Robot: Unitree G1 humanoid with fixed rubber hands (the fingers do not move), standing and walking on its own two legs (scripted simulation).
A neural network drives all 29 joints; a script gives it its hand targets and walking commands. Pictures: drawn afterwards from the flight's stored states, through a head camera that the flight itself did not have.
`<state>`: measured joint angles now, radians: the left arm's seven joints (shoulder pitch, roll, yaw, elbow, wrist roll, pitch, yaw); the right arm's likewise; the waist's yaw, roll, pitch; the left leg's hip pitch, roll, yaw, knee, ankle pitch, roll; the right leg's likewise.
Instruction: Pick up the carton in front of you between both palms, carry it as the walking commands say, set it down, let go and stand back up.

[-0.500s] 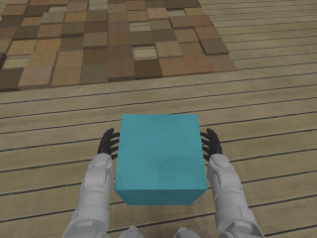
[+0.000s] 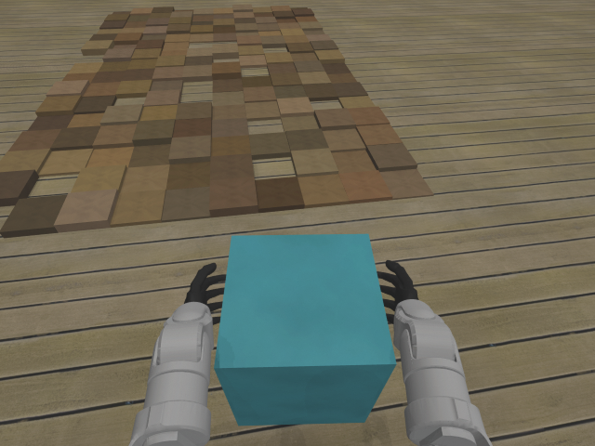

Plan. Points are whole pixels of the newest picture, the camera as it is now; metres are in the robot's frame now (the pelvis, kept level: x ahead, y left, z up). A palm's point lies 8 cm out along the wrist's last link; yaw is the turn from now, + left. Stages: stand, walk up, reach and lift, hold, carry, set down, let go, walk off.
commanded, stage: reach and lift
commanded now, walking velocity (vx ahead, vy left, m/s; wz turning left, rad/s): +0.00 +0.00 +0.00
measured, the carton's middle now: (301, 333) +0.30 +0.00 -0.05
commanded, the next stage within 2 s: hold in 0.78 s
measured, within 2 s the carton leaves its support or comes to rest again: neither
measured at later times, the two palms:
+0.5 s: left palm (197, 302) +0.30 +0.15 +0.03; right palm (405, 300) +0.30 -0.15 +0.04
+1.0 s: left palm (194, 298) +0.29 +0.15 +0.06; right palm (411, 296) +0.29 -0.15 +0.06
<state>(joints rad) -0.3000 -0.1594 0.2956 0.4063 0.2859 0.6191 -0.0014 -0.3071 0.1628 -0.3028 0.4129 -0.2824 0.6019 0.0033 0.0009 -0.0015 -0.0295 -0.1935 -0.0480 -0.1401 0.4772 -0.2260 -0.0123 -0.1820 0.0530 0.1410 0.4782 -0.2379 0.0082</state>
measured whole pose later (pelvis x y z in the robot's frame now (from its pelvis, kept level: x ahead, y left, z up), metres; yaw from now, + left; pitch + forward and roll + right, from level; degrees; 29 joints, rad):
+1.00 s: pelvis +0.01 +0.00 +0.01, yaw +0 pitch -7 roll +0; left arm -0.24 -0.15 0.21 0.22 0.26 0.76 0.00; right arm -0.25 0.15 -0.22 0.23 -0.26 0.75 0.00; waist 0.00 0.00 -0.01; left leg -0.05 -0.04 -0.13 0.36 -0.19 -0.01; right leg -0.04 0.04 0.13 0.36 -0.20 0.01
